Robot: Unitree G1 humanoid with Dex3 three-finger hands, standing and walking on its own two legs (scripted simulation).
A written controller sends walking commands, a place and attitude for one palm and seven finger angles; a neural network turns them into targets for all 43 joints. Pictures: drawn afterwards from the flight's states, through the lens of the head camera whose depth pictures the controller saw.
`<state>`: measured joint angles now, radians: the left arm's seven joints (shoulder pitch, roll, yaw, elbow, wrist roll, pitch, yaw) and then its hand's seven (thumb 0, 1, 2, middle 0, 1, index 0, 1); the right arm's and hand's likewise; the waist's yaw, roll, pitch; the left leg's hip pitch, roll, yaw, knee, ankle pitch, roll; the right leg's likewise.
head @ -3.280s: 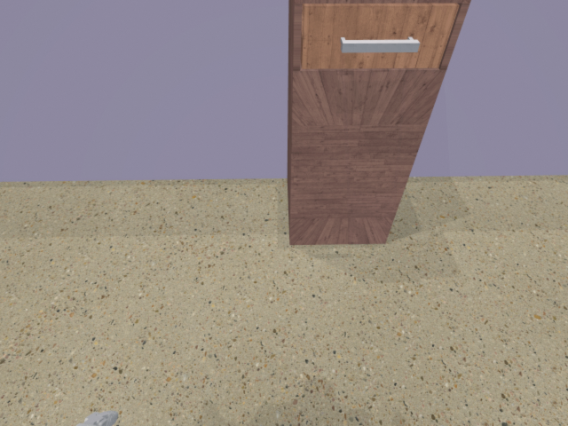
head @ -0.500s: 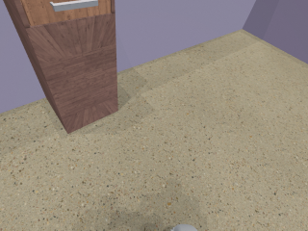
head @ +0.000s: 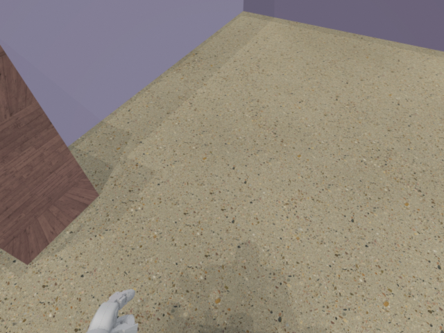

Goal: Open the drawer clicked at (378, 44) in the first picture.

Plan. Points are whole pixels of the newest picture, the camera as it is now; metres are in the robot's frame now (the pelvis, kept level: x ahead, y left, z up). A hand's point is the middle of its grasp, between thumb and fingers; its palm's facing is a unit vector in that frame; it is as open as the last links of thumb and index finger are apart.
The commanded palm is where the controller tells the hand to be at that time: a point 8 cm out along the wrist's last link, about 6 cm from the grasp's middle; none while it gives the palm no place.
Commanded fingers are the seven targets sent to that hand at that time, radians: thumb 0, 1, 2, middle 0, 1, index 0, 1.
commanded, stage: walk to a spot facing it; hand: left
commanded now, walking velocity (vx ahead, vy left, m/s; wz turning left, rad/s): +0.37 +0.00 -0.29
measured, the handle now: out of the picture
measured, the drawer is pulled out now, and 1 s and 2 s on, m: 0.00 0.00 0.00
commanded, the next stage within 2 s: turn to face it in 0.94 s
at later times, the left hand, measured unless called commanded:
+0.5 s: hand out of the picture +0.14 +0.20 -0.18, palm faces -0.04 -0.99 -0.11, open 7.4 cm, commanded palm none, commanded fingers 0.00 0.90 0.90 -0.20 -0.30 -0.20 -0.30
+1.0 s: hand (186, 173) +0.56 +0.11 -0.15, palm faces -0.41 -0.90 -0.15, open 7.4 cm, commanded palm none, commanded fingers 0.00 0.90 0.90 -0.20 -0.30 -0.20 -0.30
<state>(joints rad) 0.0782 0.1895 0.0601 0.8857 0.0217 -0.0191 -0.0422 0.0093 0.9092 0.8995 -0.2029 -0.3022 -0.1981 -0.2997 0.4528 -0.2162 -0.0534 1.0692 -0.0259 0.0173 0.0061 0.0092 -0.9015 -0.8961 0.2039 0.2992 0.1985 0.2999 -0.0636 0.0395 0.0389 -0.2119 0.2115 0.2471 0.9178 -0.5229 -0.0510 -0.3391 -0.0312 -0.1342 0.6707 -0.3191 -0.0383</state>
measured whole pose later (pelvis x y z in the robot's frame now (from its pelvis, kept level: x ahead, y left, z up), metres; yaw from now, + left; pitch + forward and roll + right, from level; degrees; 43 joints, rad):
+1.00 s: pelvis +0.39 -0.01 +0.02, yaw -23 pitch +0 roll +0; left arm 0.12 0.17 0.08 0.98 0.03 0.04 -0.04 0.01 0.91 0.90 -0.20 -0.30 -0.19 -0.30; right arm 0.50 -0.10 -0.04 1.12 -0.03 -0.07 -0.03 0.00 -0.91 -0.90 0.20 0.30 0.20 0.30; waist -0.07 0.00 0.06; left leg 0.05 0.06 0.40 0.36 -0.40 0.00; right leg -0.58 -0.09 -0.13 0.81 -0.18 0.01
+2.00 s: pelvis +0.52 -0.07 +0.02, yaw +1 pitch +1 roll -2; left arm 0.16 0.24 0.08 0.93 0.01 0.05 0.02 0.01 0.91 0.90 -0.20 -0.30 -0.20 -0.30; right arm 0.22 -0.20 -0.07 0.93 -0.02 0.04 0.01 0.01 -0.90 -0.90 0.21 0.30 0.20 0.30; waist -0.03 0.02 0.04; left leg -0.36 -0.05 -0.07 0.45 -0.10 0.05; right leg -0.40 -0.05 0.00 0.88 -0.43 0.09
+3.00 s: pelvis +0.47 -0.12 +0.01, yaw +38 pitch +1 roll +1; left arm 0.12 0.22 0.05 0.85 0.01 0.02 0.01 0.01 0.91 0.90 -0.20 -0.30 -0.20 -0.30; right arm 0.22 -0.24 -0.08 0.92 -0.02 0.06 0.01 0.01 -0.90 -0.90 0.21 0.30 0.20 0.30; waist -0.04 0.04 0.06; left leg -0.34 -0.08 -0.14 0.57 -0.23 -0.01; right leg -0.28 -0.02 -0.03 0.58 -0.32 0.04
